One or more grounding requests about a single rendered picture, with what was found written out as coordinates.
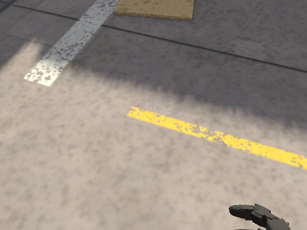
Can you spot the robot right hand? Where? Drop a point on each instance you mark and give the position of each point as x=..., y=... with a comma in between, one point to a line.
x=259, y=215

